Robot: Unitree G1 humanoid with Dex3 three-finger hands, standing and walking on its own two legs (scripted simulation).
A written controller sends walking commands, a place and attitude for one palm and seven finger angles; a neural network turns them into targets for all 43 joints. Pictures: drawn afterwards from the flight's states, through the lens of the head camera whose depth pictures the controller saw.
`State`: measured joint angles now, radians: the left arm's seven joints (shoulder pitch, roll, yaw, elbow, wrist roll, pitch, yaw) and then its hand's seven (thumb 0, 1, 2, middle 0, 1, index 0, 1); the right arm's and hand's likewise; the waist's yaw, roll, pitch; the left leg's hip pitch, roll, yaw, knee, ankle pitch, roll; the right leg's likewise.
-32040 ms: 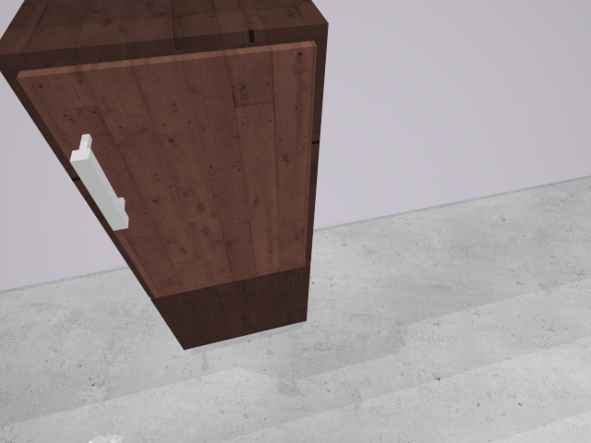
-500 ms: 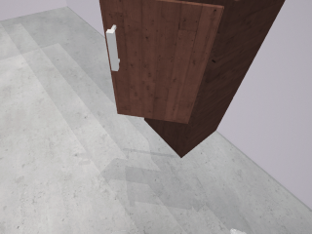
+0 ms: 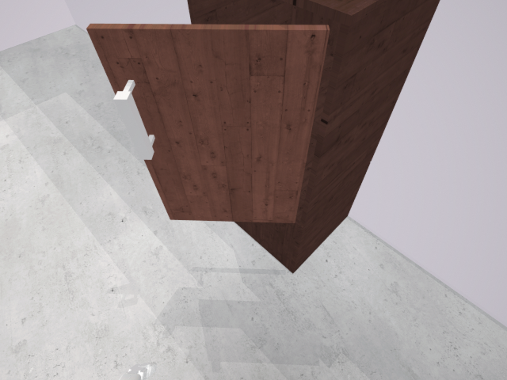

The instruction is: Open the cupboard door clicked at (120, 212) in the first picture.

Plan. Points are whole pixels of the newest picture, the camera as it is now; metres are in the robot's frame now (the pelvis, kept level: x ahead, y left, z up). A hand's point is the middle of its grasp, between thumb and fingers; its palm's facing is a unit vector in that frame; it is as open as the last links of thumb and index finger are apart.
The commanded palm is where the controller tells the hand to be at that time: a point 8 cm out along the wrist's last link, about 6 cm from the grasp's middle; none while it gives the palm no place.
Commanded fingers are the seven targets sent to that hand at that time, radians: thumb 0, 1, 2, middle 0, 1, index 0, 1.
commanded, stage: come to a stop and stand still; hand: left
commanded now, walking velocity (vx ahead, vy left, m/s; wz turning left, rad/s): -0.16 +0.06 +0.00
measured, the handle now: (139, 121) +0.57 +0.25 +0.07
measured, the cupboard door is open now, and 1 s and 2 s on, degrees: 43 43 43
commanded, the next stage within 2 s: look again from close up in 0.98 s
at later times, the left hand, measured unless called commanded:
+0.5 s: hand out of the picture -0.02 +0.21 -0.18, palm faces +0.02 -0.97 -0.22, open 7.4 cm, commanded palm none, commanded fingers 0.00 0.90 0.90 -0.20 -0.30 -0.20 -0.30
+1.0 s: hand out of the picture -0.02 +0.15 -0.17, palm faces +0.03 -0.99 -0.17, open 7.3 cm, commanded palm none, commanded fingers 0.00 0.90 0.90 -0.20 -0.30 -0.20 -0.30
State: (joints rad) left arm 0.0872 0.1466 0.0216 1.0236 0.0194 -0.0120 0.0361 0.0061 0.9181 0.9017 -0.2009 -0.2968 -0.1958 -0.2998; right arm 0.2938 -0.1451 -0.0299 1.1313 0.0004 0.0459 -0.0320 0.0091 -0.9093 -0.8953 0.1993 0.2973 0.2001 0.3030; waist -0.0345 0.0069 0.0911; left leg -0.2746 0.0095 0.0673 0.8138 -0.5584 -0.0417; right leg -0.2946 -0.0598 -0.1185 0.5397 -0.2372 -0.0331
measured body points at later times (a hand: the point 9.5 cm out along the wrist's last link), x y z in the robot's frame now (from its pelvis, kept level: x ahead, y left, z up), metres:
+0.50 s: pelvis -0.02 +0.02 +0.00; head +0.01 +0.02 +0.45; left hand -0.02 +0.26 -0.16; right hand +0.03 -0.22 -0.15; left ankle +0.01 +0.13 -0.74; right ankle -0.07 -0.10 -0.74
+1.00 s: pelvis -0.01 -0.01 +0.00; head +0.01 -0.01 +0.45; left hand -0.02 +0.20 -0.16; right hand -0.06 -0.22 -0.16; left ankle +0.01 +0.13 -0.74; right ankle -0.07 -0.10 -0.74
